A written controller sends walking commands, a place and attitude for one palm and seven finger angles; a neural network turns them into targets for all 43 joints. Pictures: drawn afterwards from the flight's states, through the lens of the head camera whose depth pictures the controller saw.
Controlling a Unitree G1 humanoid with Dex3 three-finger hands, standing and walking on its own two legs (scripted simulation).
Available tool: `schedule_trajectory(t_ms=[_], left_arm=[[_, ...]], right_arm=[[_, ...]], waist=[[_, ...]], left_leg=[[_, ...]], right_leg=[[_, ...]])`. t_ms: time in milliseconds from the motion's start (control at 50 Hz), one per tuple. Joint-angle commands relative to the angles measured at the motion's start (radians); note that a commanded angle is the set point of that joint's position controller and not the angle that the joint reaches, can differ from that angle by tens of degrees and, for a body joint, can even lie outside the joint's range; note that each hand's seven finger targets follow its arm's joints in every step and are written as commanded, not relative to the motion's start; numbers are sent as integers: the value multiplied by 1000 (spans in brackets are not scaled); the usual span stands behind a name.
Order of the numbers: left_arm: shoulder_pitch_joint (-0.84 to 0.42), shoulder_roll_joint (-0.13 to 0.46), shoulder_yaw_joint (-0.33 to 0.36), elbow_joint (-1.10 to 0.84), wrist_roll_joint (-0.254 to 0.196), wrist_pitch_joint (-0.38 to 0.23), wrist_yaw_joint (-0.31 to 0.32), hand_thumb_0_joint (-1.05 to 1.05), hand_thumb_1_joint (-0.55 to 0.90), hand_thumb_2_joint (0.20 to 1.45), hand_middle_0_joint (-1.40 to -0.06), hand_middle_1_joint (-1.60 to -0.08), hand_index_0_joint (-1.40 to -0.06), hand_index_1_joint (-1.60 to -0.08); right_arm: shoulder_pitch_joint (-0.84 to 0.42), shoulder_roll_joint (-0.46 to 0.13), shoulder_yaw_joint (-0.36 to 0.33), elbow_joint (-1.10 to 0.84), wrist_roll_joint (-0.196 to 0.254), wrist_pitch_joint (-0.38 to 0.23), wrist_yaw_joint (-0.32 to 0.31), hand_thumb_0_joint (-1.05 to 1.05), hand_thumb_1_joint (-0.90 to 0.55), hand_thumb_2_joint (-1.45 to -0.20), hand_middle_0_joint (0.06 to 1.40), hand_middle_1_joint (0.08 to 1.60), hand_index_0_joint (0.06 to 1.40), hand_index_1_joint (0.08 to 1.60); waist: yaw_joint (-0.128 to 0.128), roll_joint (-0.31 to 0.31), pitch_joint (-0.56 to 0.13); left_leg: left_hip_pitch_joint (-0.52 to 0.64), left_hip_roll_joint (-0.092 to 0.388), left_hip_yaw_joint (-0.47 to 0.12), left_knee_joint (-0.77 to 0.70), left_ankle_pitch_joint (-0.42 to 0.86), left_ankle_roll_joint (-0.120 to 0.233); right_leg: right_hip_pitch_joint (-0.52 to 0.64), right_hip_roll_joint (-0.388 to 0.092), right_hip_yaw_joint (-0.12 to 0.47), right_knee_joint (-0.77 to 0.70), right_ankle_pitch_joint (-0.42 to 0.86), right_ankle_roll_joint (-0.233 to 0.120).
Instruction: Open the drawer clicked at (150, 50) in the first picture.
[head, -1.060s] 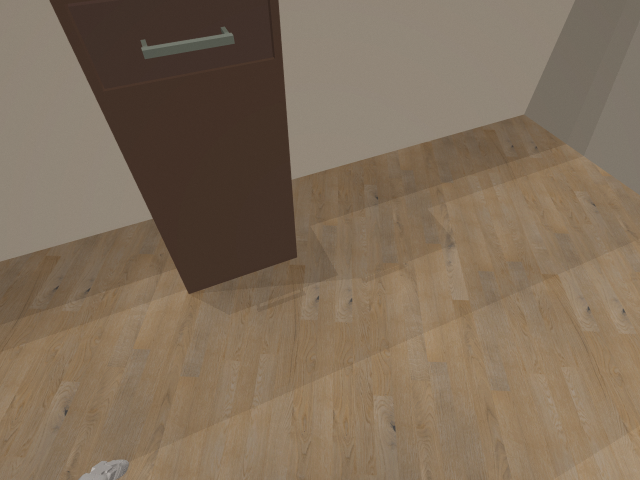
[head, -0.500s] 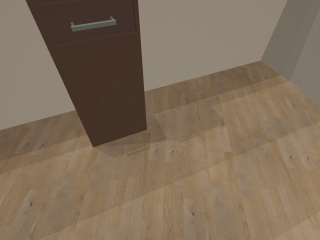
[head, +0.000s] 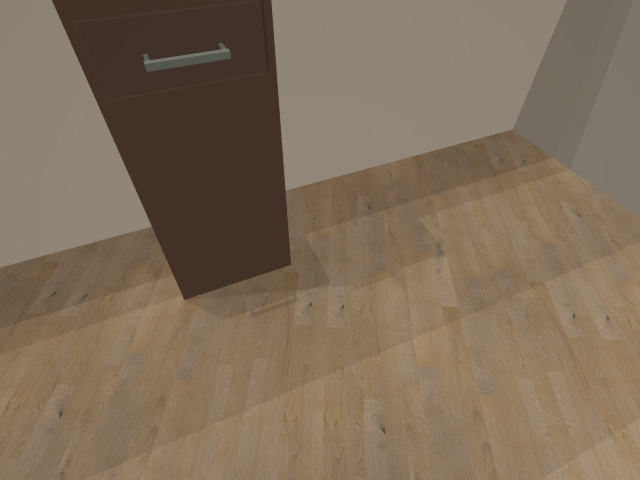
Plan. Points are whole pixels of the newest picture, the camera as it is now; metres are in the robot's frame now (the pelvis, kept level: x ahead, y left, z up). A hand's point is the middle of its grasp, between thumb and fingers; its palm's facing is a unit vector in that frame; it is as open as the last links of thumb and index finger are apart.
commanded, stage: look at it before walking up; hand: left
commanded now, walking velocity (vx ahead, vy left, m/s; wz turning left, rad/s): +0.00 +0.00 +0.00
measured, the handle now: (186, 56) +0.93 +0.36 +0.12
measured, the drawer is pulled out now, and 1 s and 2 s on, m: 0.00 0.00 0.00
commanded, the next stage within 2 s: walk to a spot facing it in 0.38 s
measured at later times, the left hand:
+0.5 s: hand out of the picture +0.06 +0.25 -0.16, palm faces -0.02 -0.94 -0.33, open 7.4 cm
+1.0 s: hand out of the picture +0.04 +0.16 -0.17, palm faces -0.13 -0.96 -0.23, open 7.4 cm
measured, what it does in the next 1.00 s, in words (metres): lifts its left foot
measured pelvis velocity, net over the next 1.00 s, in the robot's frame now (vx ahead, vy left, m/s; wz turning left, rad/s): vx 0.01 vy -0.03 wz -0.22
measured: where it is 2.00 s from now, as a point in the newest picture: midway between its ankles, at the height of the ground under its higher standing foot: (341, 473)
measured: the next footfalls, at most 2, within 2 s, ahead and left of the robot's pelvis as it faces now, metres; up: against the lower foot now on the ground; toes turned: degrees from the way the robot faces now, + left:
left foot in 1.36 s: +0.28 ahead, +0.07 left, +0.00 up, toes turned -20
right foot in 1.90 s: +0.31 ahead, -0.20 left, +0.00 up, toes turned -51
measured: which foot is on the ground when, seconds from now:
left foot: down 0.00-0.84, up 0.86-1.00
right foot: down 0.00-1.00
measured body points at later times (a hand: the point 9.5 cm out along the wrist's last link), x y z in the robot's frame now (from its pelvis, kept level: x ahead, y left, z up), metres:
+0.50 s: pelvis +0.00 +0.00 +0.00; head +0.01 +0.00 +0.45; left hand +0.06 +0.30 -0.13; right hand +0.07 -0.29 -0.14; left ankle +0.00 +0.13 -0.75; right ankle +0.01 -0.11 -0.75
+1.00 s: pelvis +0.01 -0.03 -0.01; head +0.03 -0.05 +0.44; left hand +0.05 +0.21 -0.15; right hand +0.03 -0.28 -0.17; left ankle +0.04 +0.12 -0.67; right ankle -0.01 -0.09 -0.75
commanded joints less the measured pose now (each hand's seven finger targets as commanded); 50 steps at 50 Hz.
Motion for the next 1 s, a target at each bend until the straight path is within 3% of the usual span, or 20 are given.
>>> schedule_trajectory(t_ms=[0, 160, 480, 560, 640, 680, 700, 720, 740, 760, 780, 800, 820, 840, 860, 880, 900, 920, 940, 980], left_arm=[[-38, 209, 43, -61, 3, -20, 11, 0, 900, 900, -200, -300, -200, -300], [-33, 209, 42, -60, 3, -19, 10, 0, 900, 900, -200, -300, -200, -300], [-26, 213, 42, -51, 3, -21, 10, 0, 900, 900, -200, -300, -200, -300], [31, 106, 33, -64, 3, 19, 14, 0, 900, 900, -200, -300, -200, -300], [53, 99, 53, -123, 9, 41, 6, 0, 900, 900, -200, -300, -200, -300], [69, 80, 60, -147, 11, 46, -1, 0, 900, 900, -200, -300, -200, -300], [76, 68, 62, -159, 11, 50, -4, 0, 900, 900, -200, -300, -200, -300], [91, 54, 66, -167, 12, 52, -7, 0, 900, 900, -200, -300, -200, -300], [103, 38, 72, -177, 12, 53, -13, 0, 900, 900, -200, -300, -200, -300], [124, 28, 77, -180, 14, 51, -22, 0, 900, 900, -200, -300, -200, -300], [172, 18, 83, -169, 17, 46, -30, 0, 900, 900, -200, -300, -200, -300], [265, 21, 90, -143, 21, 36, -31, 0, 900, 900, -200, -300, -200, -300], [317, 112, 105, -136, 33, 19, -19, 0, 900, 900, -200, -300, -200, -300], [363, 157, 109, -143, 20, 12, -1, 0, 900, 900, -200, -300, -200, -300], [338, 143, 111, -157, 12, -1, 10, 0, 900, 900, -200, -300, -200, -300], [273, 116, 103, -171, 12, -10, 10, 0, 900, 900, -200, -300, -200, -300], [225, 85, 97, -184, 12, -20, 7, 0, 900, 900, -200, -300, -200, -300], [218, 70, 96, -185, 12, -30, 5, 0, 900, 900, -200, -300, -200, -300], [229, 58, 97, -179, 11, -38, 3, 0, 900, 900, -200, -300, -200, -300], [274, 45, 97, -159, 10, -47, 1, 0, 900, 900, -200, -300, -200, -300]], right_arm=[[-48, -195, -42, -59, -1, -24, -15, 0, -900, -900, 200, 300, 200, 300], [-40, -194, -41, -56, 0, -23, -13, 0, -900, -900, 200, 300, 200, 300], [-41, -201, -43, -53, 1, -25, -15, 0, -900, -900, 200, 300, 200, 300], [30, -84, -34, -61, -1, -1, -25, 0, -900, -900, 200, 300, 200, 300], [39, -109, -64, -122, -4, 13, -33, 0, -900, -900, 200, 300, 200, 300], [28, -125, -79, -153, -5, 15, -35, 0, -900, -900, 200, 300, 200, 300], [21, -129, -86, -165, -5, 12, -34, 0, -900, -900, 200, 300, 200, 300], [29, -132, -87, -171, -6, 9, -31, 0, -900, -900, 200, 300, 200, 300], [20, -130, -90, -183, -10, 6, -29, 0, -900, -900, 200, 300, 200, 300], [-9, -130, -92, -195, -13, 5, -27, 0, -900, -900, 200, 300, 200, 300], [-34, -127, -94, -201, -15, 8, -23, 0, -900, -900, 200, 300, 200, 300], [-50, -107, -92, -208, -15, 14, -18, 0, -900, -900, 200, 300, 200, 300], [-43, -32, -78, -235, -5, 23, -9, 0, -900, -900, 200, 300, 200, 300], [-122, -9, -71, -290, -9, 16, -2, 0, -900, -900, 200, 300, 200, 300], [-128, -41, -76, -290, -10, 10, -1, 0, -900, -900, 200, 300, 200, 300], [-104, -40, -83, -278, -10, 1, 5, 0, -900, -900, 200, 300, 200, 300], [-60, -36, -86, -259, -15, -4, 9, 0, -900, -900, 200, 300, 200, 300], [-26, -22, -87, -238, -17, -7, 13, 0, -900, -900, 200, 300, 200, 300], [-9, -6, -87, -229, -19, -9, 13, 0, -900, -900, 200, 300, 200, 300], [-11, 15, -87, -232, -16, -10, 11, 0, -900, -900, 200, 300, 200, 300]], waist=[[0, -20, -42], [-1, -14, -38], [-1, -15, -62], [-8, -16, -47], [-8, 36, -37], [-2, 93, -40], [1, 149, -33], [3, 177, -58], [7, 189, -61], [28, 174, -50], [57, 143, -41], [104, 49, -29], [118, -301, 12], [142, -380, 92], [112, -263, 100], [68, -160, 112], [31, -106, 86], [19, -60, 36], [14, -70, 19], [24, -83, 5]], left_leg=[[0, 101, -85, -58, 89, 39], [-9, 100, -89, -65, 62, 39], [17, 107, -86, -56, 115, 40], [13, 119, -20, 16, 117, 20], [-6, 173, -34, 31, 72, 48], [-22, 232, -64, 12, 80, 84], [-46, 282, -86, -8, 120, 118], [-48, 333, -108, -34, 97, 157], [-67, 365, -119, -52, 19, 183], [-107, 361, -87, -34, -72, 172], [-185, 330, -43, 25, -187, 136], [-304, 265, 19, 189, -304, 84], [-517, 97, 152, 524, -461, -7], [-642, 27, 87, 732, -448, -21], [-624, 59, -23, 793, -310, -8], [-604, 82, -40, 798, -216, -7], [-567, 97, -36, 777, -146, -16], [-527, 99, -21, 755, -108, -25], [-522, 96, -11, 738, -75, -32], [-523, 92, 2, 708, -49, -42]], right_leg=[[-21, -123, 110, -89, 68, -19], [-25, -121, 112, -97, 31, -17], [-12, -121, 111, -84, 110, -19], [-83, -108, 129, 0, 198, -8], [-178, -57, 121, 127, 172, -4], [-214, -20, 83, 247, 107, 7], [-228, -4, 48, 343, -29, 15], [-227, 3, 11, 444, -221, 23], [-220, -20, -6, 479, -309, 23], [-177, -43, -3, 428, -309, 17], [-77, -37, -26, 342, -254, 16], [60, -21, -21, 195, -183, 8], [108, -193, 330, -69, -392, -68], [9, -361, 676, -273, -456, -165], [-41, -340, 714, -314, -520, -170], [-73, -315, 650, -289, -499, -175], [-70, -280, 549, -255, -410, -174], [-42, -249, 473, -226, -309, -170], [-12, -225, 415, -207, -200, -165], [13, -209, 374, -189, -87, -171]])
